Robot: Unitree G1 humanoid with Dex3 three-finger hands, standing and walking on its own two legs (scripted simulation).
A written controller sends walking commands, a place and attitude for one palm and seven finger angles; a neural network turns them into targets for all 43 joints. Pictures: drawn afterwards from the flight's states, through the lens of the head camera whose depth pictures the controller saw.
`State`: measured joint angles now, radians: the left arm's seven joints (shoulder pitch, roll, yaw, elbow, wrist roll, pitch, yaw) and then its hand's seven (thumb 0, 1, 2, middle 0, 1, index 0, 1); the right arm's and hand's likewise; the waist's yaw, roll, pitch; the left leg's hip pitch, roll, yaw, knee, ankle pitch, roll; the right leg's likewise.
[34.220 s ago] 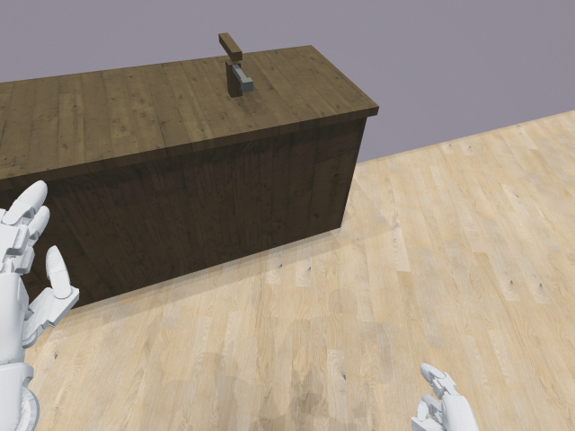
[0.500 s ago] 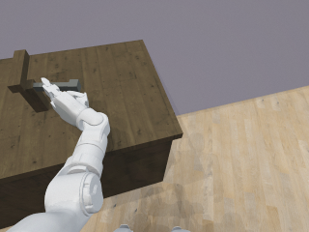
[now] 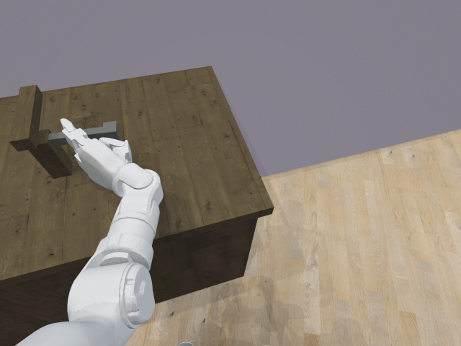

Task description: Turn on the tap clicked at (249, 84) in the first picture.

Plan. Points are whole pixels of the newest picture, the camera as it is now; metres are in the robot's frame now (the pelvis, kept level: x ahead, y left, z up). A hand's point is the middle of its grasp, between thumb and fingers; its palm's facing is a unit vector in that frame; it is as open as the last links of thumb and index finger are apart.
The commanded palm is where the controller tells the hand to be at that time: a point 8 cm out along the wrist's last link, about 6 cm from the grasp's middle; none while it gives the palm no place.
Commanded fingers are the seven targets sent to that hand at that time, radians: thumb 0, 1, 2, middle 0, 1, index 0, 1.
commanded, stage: lift the hand up off the lever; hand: left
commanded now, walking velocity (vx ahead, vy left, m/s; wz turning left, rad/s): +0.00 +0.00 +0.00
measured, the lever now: (111, 132) +0.50 +0.21 +0.07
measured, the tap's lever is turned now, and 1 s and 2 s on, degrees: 85 85 85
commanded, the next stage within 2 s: none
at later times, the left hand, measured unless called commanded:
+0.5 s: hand (123, 145) +0.44 +0.17 +0.10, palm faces +0.79 -0.60 -0.12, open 7.8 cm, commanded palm +0.38 +0.19 +0.10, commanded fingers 0.00 0.90 0.90 -0.15 -0.15 -0.15 -0.15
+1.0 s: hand (111, 143) +0.43 +0.19 +0.11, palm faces +0.79 -0.60 -0.11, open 7.8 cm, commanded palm +0.38 +0.20 +0.12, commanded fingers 0.00 0.90 0.90 -0.15 -0.15 -0.15 -0.15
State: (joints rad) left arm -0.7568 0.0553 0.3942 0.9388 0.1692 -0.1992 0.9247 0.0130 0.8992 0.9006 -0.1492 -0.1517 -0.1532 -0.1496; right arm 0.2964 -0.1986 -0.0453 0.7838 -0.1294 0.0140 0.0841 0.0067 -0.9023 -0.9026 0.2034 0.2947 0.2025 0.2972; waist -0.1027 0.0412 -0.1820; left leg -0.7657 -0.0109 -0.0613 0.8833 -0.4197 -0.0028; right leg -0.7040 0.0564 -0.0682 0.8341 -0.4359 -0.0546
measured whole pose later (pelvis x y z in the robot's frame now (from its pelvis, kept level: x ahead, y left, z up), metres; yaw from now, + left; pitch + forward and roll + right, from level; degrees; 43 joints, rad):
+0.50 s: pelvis -0.01 -0.01 +0.01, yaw +1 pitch +14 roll -1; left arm -0.72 0.03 0.34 0.87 0.15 -0.12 0.91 0.01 0.90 0.90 -0.15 -0.15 -0.15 -0.15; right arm 0.25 -0.20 -0.04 0.78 -0.11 0.01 0.06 0.01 -0.90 -0.90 0.20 0.29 0.20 0.30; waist -0.07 0.04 -0.16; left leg -0.66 -0.01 -0.07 0.81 -0.38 -0.01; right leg -0.61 0.05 -0.08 0.77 -0.41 -0.07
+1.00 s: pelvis +0.00 -0.01 +0.02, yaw +0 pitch +11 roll -1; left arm -0.65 0.03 0.34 0.77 0.11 -0.06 0.89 0.01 0.90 0.90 -0.15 -0.15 -0.16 -0.15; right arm 0.27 -0.21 -0.04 0.78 -0.09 0.02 0.04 0.01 -0.90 -0.90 0.20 0.29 0.20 0.30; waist -0.07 0.04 -0.15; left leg -0.57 -0.01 -0.06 0.73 -0.36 -0.01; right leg -0.51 0.05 -0.06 0.69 -0.38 -0.06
